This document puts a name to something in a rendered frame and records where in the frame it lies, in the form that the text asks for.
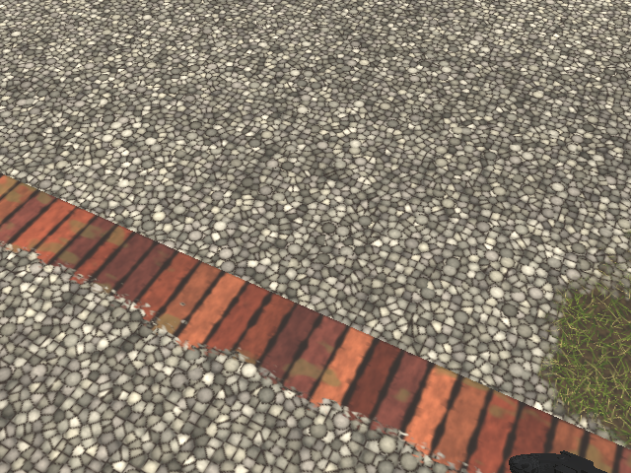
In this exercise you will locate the robot right hand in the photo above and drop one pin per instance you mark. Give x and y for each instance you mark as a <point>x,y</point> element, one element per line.
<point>565,462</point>

